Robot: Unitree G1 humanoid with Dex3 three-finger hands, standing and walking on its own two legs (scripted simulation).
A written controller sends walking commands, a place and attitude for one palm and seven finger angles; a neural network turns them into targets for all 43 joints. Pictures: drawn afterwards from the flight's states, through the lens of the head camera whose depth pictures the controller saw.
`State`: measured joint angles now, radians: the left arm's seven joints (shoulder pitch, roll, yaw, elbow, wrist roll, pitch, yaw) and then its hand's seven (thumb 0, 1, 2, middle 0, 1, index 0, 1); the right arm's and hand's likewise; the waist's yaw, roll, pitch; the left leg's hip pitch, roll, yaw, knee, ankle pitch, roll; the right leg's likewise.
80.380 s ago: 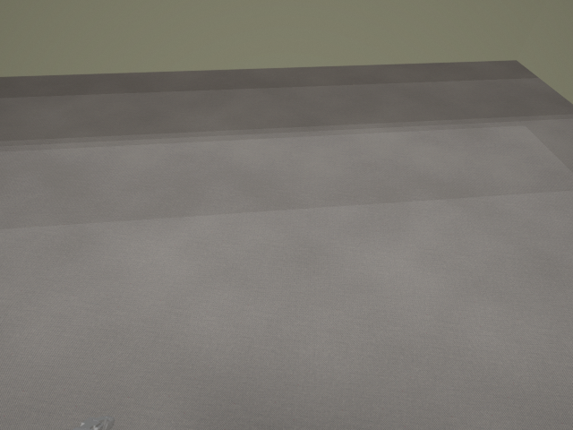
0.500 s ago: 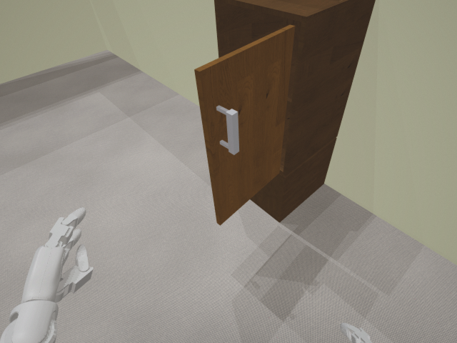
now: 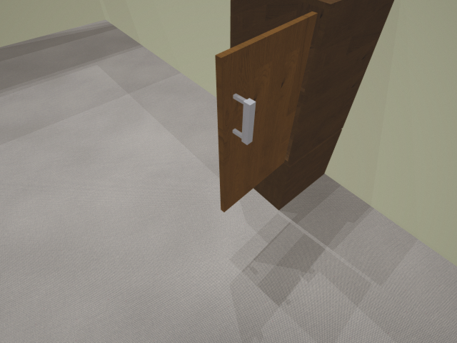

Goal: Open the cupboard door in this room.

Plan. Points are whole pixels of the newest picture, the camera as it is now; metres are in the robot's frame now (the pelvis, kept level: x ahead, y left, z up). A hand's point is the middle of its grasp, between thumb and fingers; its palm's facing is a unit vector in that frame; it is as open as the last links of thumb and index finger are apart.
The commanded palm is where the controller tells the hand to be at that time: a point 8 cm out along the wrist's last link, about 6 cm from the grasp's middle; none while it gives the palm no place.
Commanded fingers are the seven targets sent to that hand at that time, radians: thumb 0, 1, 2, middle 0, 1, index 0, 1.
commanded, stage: let the arm hang, fingers relaxed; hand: left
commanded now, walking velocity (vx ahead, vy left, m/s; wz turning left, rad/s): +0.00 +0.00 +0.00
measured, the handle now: (242, 119) +0.63 +0.01 +0.03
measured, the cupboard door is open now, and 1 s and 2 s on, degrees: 94 94 94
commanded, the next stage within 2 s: look to check the result in 0.50 s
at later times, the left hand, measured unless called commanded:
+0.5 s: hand out of the picture -0.02 +0.17 -0.18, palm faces +0.03 -0.99 -0.17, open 7.3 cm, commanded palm none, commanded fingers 0.00 0.90 0.90 -0.20 -0.30 -0.20 -0.30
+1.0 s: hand out of the picture -0.02 +0.17 -0.18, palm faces +0.03 -0.98 -0.17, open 7.3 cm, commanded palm none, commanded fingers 0.00 0.90 0.90 -0.20 -0.30 -0.20 -0.30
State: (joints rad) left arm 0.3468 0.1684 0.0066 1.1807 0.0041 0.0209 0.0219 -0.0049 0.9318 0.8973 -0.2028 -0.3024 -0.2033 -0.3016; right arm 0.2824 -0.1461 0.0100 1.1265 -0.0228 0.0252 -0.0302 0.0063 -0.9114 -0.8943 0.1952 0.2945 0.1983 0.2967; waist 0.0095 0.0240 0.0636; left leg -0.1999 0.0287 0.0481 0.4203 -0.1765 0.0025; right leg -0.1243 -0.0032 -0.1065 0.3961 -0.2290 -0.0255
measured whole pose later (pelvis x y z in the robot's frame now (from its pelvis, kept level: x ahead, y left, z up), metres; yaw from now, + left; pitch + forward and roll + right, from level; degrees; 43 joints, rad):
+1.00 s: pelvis +0.00 +0.01 +0.00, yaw -1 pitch -2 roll +0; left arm 0.31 0.11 0.01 1.16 0.01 0.00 0.04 0.00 0.91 0.90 -0.20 -0.30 -0.20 -0.30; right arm 0.28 -0.12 0.00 1.15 -0.03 0.01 -0.03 0.00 -0.91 -0.89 0.19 0.29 0.20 0.30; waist 0.00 0.01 0.05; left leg -0.20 0.01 0.08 0.41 -0.18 0.02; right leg -0.16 -0.03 -0.08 0.43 -0.24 -0.01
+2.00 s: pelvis +0.02 +0.00 +0.00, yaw -1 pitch -2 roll +0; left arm 0.30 0.12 0.01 1.16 0.00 -0.01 0.04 0.00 0.91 0.90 -0.20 -0.30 -0.20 -0.30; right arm 0.27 -0.12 0.00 1.17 -0.02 0.01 -0.03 0.00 -0.91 -0.89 0.19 0.29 0.20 0.30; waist 0.00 0.00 0.05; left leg -0.17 0.02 0.06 0.39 -0.19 0.00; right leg -0.11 -0.01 -0.09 0.39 -0.26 -0.02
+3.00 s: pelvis +0.03 -0.01 +0.00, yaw -1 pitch -2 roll +0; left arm 0.31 0.11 0.00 1.16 0.00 -0.01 0.04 0.00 0.91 0.90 -0.20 -0.30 -0.20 -0.30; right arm 0.28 -0.12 0.01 1.17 -0.02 0.01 -0.04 0.00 -0.91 -0.89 0.19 0.29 0.20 0.30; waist 0.00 0.00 0.05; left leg -0.15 0.04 0.06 0.38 -0.20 -0.01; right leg -0.09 0.00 -0.09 0.38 -0.26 -0.04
